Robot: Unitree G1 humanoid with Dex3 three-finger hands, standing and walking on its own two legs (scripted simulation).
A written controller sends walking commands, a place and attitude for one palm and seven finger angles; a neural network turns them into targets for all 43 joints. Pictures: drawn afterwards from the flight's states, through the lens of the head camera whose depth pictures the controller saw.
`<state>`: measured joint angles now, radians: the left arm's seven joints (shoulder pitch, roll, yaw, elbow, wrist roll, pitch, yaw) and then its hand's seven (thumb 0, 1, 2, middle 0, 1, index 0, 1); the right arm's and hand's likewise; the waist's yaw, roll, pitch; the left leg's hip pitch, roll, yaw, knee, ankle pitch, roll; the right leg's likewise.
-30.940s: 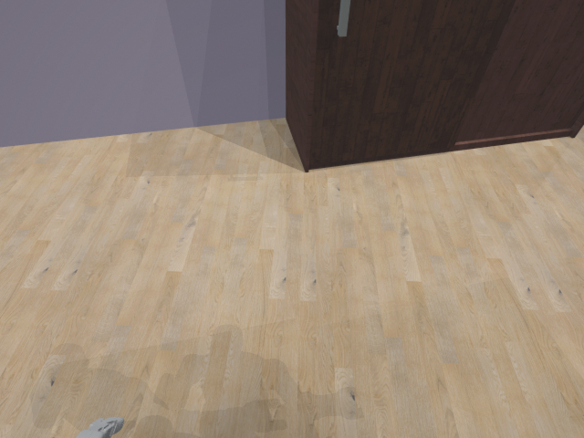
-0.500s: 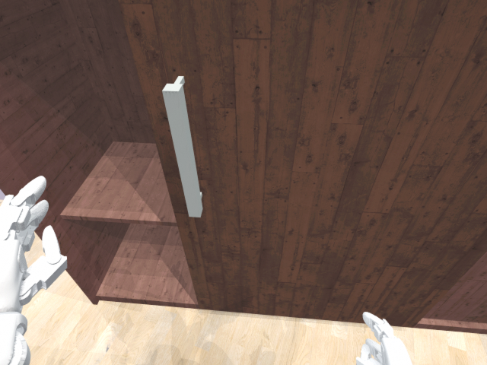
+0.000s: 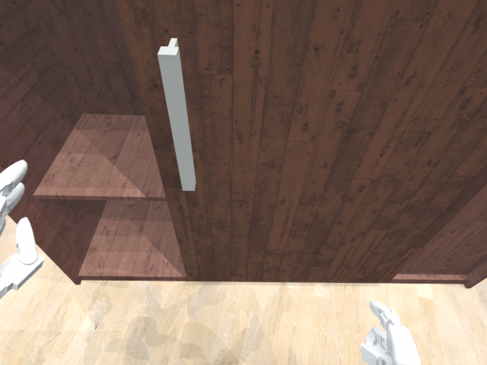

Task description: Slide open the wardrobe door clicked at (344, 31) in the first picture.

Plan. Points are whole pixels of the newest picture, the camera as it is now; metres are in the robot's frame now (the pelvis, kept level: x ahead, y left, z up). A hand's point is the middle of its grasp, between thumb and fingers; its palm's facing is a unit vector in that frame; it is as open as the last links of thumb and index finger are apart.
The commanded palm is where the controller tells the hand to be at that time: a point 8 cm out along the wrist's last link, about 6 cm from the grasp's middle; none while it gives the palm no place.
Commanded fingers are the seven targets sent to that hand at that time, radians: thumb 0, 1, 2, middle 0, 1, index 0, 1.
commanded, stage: step back with the hand held close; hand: left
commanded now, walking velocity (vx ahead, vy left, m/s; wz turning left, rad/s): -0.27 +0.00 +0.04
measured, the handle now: (182, 125) +0.52 +0.17 +0.11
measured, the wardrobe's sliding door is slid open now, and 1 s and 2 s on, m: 0.45 0.45 0.45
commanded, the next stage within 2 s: stop stepping back and stand still in 0.66 s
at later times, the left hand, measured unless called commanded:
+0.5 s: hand out of the picture +0.10 +0.28 +0.16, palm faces +0.52 -0.73 -0.44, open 7.4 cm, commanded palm +0.04 +0.31 +0.18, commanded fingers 0.00 0.90 0.90 -0.20 -0.30 -0.20 -0.30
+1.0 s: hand out of the picture +0.00 +0.29 +0.18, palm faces +0.46 -0.80 -0.39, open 7.4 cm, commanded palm -0.04 +0.32 +0.18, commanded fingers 0.00 0.90 0.90 -0.20 -0.30 -0.20 -0.30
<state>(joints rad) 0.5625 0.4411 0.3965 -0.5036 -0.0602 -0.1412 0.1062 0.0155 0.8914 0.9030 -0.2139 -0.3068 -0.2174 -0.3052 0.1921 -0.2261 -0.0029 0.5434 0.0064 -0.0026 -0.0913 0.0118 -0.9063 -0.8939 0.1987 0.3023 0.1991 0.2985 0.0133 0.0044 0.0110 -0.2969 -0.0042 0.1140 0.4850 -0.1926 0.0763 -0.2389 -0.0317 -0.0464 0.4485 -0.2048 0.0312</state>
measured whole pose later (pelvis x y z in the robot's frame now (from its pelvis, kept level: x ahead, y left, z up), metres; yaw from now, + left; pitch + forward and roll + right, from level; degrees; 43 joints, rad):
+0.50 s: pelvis -0.08 +0.00 -0.01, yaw +5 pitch -1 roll -2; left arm 0.49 0.40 0.44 -0.50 -0.01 -0.27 0.12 0.01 0.89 0.90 -0.21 -0.31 -0.22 -0.30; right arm 0.20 -0.20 0.00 0.59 -0.01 -0.12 -0.07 0.01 -0.90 -0.89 0.20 0.30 0.20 0.30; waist 0.03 -0.01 0.04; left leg -0.48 -0.02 0.05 0.63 -0.30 0.06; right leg -0.35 0.02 0.03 0.54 -0.18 0.03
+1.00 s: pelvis -0.18 +0.02 -0.02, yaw +0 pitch +2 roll -2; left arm 0.49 0.47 0.42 -0.57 -0.06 -0.24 0.12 0.01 0.89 0.90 -0.21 -0.31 -0.22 -0.31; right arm 0.21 -0.16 0.02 0.68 0.00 -0.15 -0.05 0.01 -0.90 -0.89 0.20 0.30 0.20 0.30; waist 0.08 -0.06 -0.07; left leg -0.54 0.00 0.08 0.81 -0.29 -0.01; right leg -0.04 0.02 0.01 0.47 -0.46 0.01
